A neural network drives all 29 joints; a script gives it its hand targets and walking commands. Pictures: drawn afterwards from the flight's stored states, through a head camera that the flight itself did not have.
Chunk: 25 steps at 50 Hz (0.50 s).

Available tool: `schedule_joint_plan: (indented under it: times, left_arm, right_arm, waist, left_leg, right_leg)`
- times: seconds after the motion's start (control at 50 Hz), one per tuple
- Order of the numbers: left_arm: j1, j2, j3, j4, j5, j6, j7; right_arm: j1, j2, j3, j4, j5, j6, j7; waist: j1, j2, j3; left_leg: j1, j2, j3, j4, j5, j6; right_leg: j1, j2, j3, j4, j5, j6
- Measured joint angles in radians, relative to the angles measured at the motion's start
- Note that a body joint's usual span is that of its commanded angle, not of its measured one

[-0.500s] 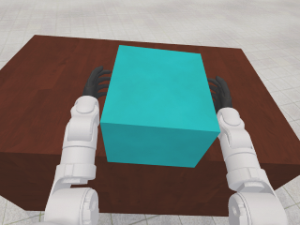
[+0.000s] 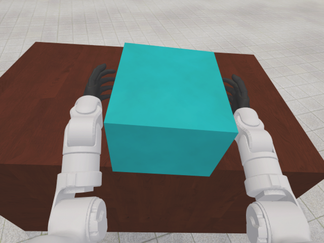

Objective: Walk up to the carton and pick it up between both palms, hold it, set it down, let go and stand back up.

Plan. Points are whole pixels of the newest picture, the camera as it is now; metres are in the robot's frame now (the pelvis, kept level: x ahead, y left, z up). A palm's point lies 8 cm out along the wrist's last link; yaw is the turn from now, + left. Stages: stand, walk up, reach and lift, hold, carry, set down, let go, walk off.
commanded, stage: reach and lift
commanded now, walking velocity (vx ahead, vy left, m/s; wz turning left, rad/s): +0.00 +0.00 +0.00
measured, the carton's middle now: (166, 108) +0.42 -0.01 +0.12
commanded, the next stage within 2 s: hold in 0.76 s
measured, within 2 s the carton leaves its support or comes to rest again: neither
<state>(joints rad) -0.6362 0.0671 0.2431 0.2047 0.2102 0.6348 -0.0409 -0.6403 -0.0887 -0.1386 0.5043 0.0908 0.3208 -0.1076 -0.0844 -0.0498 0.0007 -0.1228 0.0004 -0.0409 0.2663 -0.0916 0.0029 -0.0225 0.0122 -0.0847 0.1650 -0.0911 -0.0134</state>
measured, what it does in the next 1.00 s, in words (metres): stands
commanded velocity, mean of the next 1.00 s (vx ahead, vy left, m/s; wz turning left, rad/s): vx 0.00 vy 0.00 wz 0.00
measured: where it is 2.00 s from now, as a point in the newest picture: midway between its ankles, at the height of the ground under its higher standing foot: outside the picture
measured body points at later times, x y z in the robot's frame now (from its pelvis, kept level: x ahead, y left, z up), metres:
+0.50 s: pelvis +0.01 +0.00 +0.00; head -0.01 +0.03 +0.45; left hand +0.39 +0.16 +0.19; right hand +0.39 -0.18 +0.18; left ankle +0.04 +0.11 -0.75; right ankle +0.00 -0.11 -0.75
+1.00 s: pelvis +0.00 +0.00 +0.00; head -0.04 +0.03 +0.45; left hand +0.37 +0.17 +0.22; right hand +0.37 -0.18 +0.22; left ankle +0.04 +0.11 -0.75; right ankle +0.00 -0.11 -0.75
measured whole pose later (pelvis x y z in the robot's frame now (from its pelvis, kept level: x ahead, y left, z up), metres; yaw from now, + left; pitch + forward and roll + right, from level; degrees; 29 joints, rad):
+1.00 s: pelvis +0.00 +0.00 +0.00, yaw -2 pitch -5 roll -1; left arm -0.58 0.04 0.26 -0.09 0.23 0.85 -0.03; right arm -0.68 -0.18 -0.02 0.35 0.26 0.49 -0.16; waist -0.07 -0.06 -0.01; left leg -0.07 0.01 -0.02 0.25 -0.09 0.00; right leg 0.02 0.02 -0.06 0.15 -0.08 -0.02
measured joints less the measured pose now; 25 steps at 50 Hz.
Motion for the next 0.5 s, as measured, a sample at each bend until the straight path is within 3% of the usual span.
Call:
schedule_joint_plan:
  times: [0.5]
  left_arm:
    - [0.041, -0.019, 0.006, -0.160, 0.021, 0.106, -0.006]
  right_arm:
    - [-0.001, -0.031, 0.049, -0.088, 0.082, 0.078, -0.022]
  waist:
    - [-0.009, -0.002, 0.014]
  left_leg:
    - [0.036, -0.003, 0.001, -0.008, -0.007, 0.002]
  right_leg:
    - [0.043, -0.002, 0.001, -0.023, 0.001, 0.003]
